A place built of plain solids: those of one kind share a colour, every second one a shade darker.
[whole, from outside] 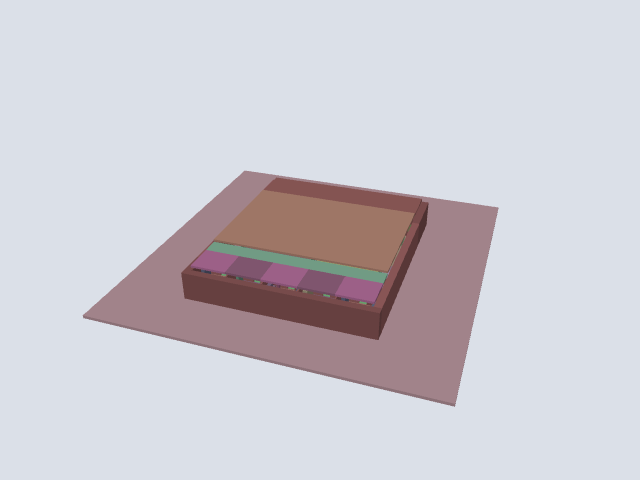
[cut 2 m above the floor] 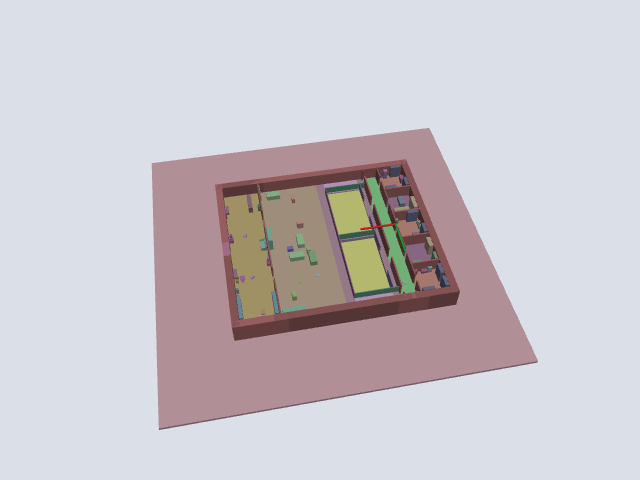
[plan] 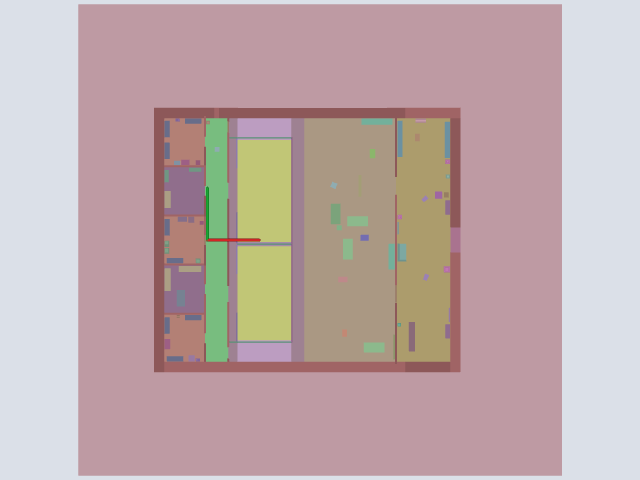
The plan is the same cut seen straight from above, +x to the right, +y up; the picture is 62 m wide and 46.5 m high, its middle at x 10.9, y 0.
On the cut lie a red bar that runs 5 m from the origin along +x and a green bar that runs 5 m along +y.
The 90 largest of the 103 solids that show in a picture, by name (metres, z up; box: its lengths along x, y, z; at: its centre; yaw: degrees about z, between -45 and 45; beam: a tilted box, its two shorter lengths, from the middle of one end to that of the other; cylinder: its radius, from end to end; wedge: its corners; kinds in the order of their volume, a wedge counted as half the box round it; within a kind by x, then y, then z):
{
 "ground_under_all_1": {"box": [46.86, 45.67, 0.4], "at": [10.91, 0.0, -0.75]},
 "wall_1": {"box": [1.0, 6.56, 3.94], "at": [-4.69, -9.52, 1.37]},
 "wall_2": {"box": [1.0, 6.56, 3.94], "at": [-4.69, -4.76, 1.37]},
 "wall_3": {"box": [1.0, 6.56, 3.94], "at": [-4.69, 0.0, 1.37]},
 "wall_4": {"box": [1.0, 6.56, 3.94], "at": [-4.69, 4.76, 1.37]},
 "wall_5": {"box": [1.0, 6.56, 3.94], "at": [-4.69, 9.52, 1.37]},
 "wall_6": {"box": [5.85, 1.0, 3.94], "at": [-2.27, -12.3, 1.37]},
 "wall_7": {"box": [4.25, 0.2, 3.94], "at": [-2.27, -7.14, 1.37]},
 "wall_8": {"box": [4.25, 0.2, 3.94], "at": [-2.27, -2.38, 1.37]},
 "wall_9": {"box": [4.25, 0.2, 3.94], "at": [-2.27, 2.38, 1.37]},
 "wall_10": {"box": [4.25, 0.2, 3.94], "at": [-2.27, 7.14, 1.37]},
 "wall_11": {"box": [5.85, 1.0, 3.94], "at": [-2.27, 12.3, 1.37]},
 "wall_12": {"box": [0.2, 2.01, 3.94], "at": [-0.24, -11.0, 1.37]},
 "wall_13": {"box": [0.2, 2.01, 3.94], "at": [-0.24, -8.04, 1.37]},
 "wall_14": {"box": [0.2, 3.81, 3.94], "at": [-0.24, -7.14, 1.37]},
 "wall_15": {"box": [0.2, 2.01, 3.94], "at": [-0.24, -3.28, 1.37]},
 "wall_16": {"box": [0.2, 2.01, 3.94], "at": [-0.24, -1.48, 1.37]},
 "wall_17": {"box": [0.2, 3.81, 3.94], "at": [-0.24, 2.38, 1.37]},
 "wall_18": {"box": [0.2, 2.01, 3.94], "at": [-0.24, 3.28, 1.37]},
 "wall_19": {"box": [0.2, 2.01, 3.94], "at": [-0.24, 6.24, 1.37]},
 "wall_20": {"box": [0.2, 2.01, 3.94], "at": [-0.24, 8.04, 1.37]},
 "wall_21": {"box": [0.2, 2.01, 3.94], "at": [-0.24, 11.0, 1.37]},
 "wall_22": {"box": [4.05, 1.0, 3.94], "at": [0.89, -12.3, 1.37]},
 "wall_23": {"box": [4.05, 1.0, 3.94], "at": [0.89, 12.3, 1.37]},
 "wall_24": {"box": [0.2, 4.37, 3.94], "at": [2.01, -8.2, 1.37]},
 "wall_25": {"box": [0.2, 8.46, 3.94], "at": [2.01, -0.23, 1.37]},
 "wall_26": {"box": [0.2, 4.83, 3.94], "at": [2.01, 7.96, 1.37]},
 "wall_27": {"box": [18.06, 1.0, 3.94], "at": [10.14, -12.3, 1.37]},
 "wall_28": {"box": [18.06, 1.0, 3.94], "at": [10.14, 12.3, 1.37]},
 "wall_29": {"box": [0.2, 5.91, 3.94], "at": [18.27, -9.05, 1.37]},
 "wall_30": {"box": [0.2, 8.78, 3.94], "at": [18.27, 0.0, 1.37]},
 "wall_31": {"box": [0.2, 5.91, 3.94], "at": [18.27, 9.05, 1.37]},
 "wall_32": {"box": [7.15, 1.0, 3.94], "at": [20.95, -12.3, 1.37]},
 "wall_33": {"box": [7.15, 1.0, 3.94], "at": [20.95, 12.3, 1.37]},
 "wall_34": {"box": [1.0, 11.6, 3.94], "at": [24.02, -7.0, 1.37]},
 "wall_35": {"box": [1.0, 11.6, 3.94], "at": [24.02, 7.0, 1.37]},
 "floor_yard_1": {"box": [8.9, 23.8, 1.14], "at": [13.82, 0.0, -0.03]},
 "floor_lobby_1": {"box": [5.35, 23.8, 1.14], "at": [20.95, 0.0, -0.03]},
 "ceil_hall_1": {"box": [16.26, 23.8, 0.3], "at": [10.14, 0.0, 4.29]},
 "floor_plot_1": {"box": [5.21, 9.1, 0.94], "at": [5.51, -5.15, -0.13]},
 "floor_plot_2": {"box": [5.21, 9.9, 0.6], "at": [5.51, 4.75, -0.3]},
 "floor_store_1": {"box": [4.05, 4.76, 1.14], "at": [-2.27, -9.52, -0.03]},
 "floor_store_2": {"box": [4.05, 4.76, 1.14], "at": [-2.27, 0.0, -0.03]},
 "floor_store_3": {"box": [4.05, 4.76, 1.14], "at": [-2.27, 9.52, -0.03]},
 "floor_back_corridor_1": {"box": [2.25, 23.8, 1.14], "at": [0.89, 0.0, -0.03]},
 "floor_walkway_1": {"box": [0.9, 23.8, 1.14], "at": [2.46, 0.0, -0.03]},
 "floor_walkway_2": {"box": [1.25, 23.8, 1.14], "at": [8.74, 0.0, -0.03]},
 "floor_office_1": {"box": [4.05, 4.76, 1.14], "at": [-2.27, -4.76, -0.03]},
 "floor_office_2": {"box": [4.05, 4.76, 1.14], "at": [-2.27, 4.76, -0.03]},
 "ceil_lobby_1": {"box": [5.35, 23.8, 0.3], "at": [20.95, 0.0, 4.09]},
 "floor_baulk_1": {"box": [5.21, 2.2, 1.14], "at": [5.51, -10.8, -0.03]},
 "floor_baulk_2": {"box": [5.21, 0.4, 1.14], "at": [5.51, -0.4, -0.03]},
 "floor_baulk_3": {"box": [5.21, 2.2, 1.14], "at": [5.51, 10.8, -0.03]},
 "ceil_store_1": {"box": [4.05, 4.76, 0.3], "at": [-2.27, -9.52, 3.94]},
 "ceil_store_2": {"box": [4.05, 4.76, 0.3], "at": [-2.27, 0.0, 3.94]},
 "ceil_store_3": {"box": [4.05, 4.76, 0.3], "at": [-2.27, 9.52, 3.94]},
 "ceil_back_corridor_1": {"box": [2.25, 23.8, 0.3], "at": [0.89, 0.0, 3.94]},
 "shelves_store_1": {"box": [0.5, 1.6, 2.0], "at": [-3.91, -8.29, 1.54]},
 "shelves_store_2": {"box": [0.5, 1.6, 2.0], "at": [-3.91, 1.23, 1.54]},
 "shelves_store_3": {"box": [0.5, 1.6, 2.0], "at": [-3.91, 8.65, 1.54]},
 "shelves_store_4": {"box": [0.5, 1.6, 2.0], "at": [-3.91, 10.75, 1.54]},
 "shelves_store_5": {"box": [1.6, 0.5, 2.0], "at": [-3.14, -11.52, 1.54]},
 "shelves_store_6": {"box": [1.6, 0.5, 2.0], "at": [-3.14, -2.0, 1.54]},
 "shelves_store_7": {"box": [1.6, 0.5, 2.0], "at": [-1.39, -7.52, 1.54]},
 "shelves_store_8": {"box": [1.6, 0.5, 2.0], "at": [-1.39, 11.52, 1.54]},
 "ceil_office_1": {"box": [4.05, 4.76, 0.3], "at": [-2.27, -4.76, 3.94]},
 "ceil_office_2": {"box": [4.05, 4.76, 0.3], "at": [-2.27, 4.76, 3.94]},
 "door_leaf_1": {"box": [0.97, 2.4, 4.41], "at": [24.04, 0.0, 1.6]},
 "cabinets_office_1": {"box": [0.6, 2.2, 2.0], "at": [-3.86, -3.83, 1.54]},
 "cabinets_office_2": {"box": [0.6, 1.65, 2.0], "at": [-3.86, 3.92, 1.54]},
 "cabinets_office_3": {"box": [2.2, 0.6, 2.0], "at": [-1.69, -2.81, 1.54]},
 "cabinets_hall_1": {"box": [3.0, 0.6, 2.0], "at": [16.42, 11.47, 1.54]},
 "cabinets_hall_2": {"box": [0.6, 2.5, 2.0], "at": [17.84, -1.6, 1.54]},
 "lockers_lobby_1": {"box": [0.5, 3.5, 1.8], "at": [18.65, 9.8, 1.44]},
 "lockers_lobby_2": {"box": [0.5, 3.5, 1.8], "at": [23.24, 9.7, 1.44]},
 "console_hall_1": {"box": [0.95, 2.0, 0.79], "at": [12.41, 2.51, 0.93]},
 "console_hall_2": {"box": [0.95, 2.0, 0.79], "at": [13.6, -0.88, 0.93]},
 "console_hall_3": {"box": [2.0, 0.95, 0.79], "at": [14.54, 1.82, 0.93]},
 "console_hall_4": {"box": [2.0, 0.95, 0.79], "at": [16.14, -10.41, 0.93]},
 "rail_far_1": {"box": [0.12, 19.92, 2.19], "at": [8.18, 0.0, 0.49]},
 "rail_baulk_1": {"box": [6.01, 0.12, 2.19], "at": [5.12, -9.9, 0.49]},
 "rail_baulk_2": {"box": [6.01, 0.12, 2.19], "at": [5.12, 9.9, 0.49]},
 "rail_baulk_3": {"box": [5.21, 0.12, 2.19], "at": [5.52, -0.4, 0.49]},
 "desk_lobby_1": {"box": [0.6, 2.85, 1.05], "at": [19.8, -9.38, 1.06]},
 "shelf_office_1": {"box": [0.4, 1.2, 1.8], "at": [-3.96, 6.19, 1.44]},
 "shelf_office_2": {"box": [1.2, 0.4, 1.8], "at": [-1.19, 6.81, 1.44]},
 "rail_end_1": {"box": [0.12, 3.04, 2.19], "at": [2.85, 1.18, 0.49]},
 "rail_end_2": {"box": [0.12, 2.89, 2.19], "at": [2.85, 8.4, 0.49]},
 "desk_office_1": {"box": [0.8, 1.6, 0.74], "at": [-2.58, -5.65, 0.91]},
 "lockers_store_1": {"box": [0.9, 0.48, 1.8], "at": [-2.44, 2.01, 1.44]}
}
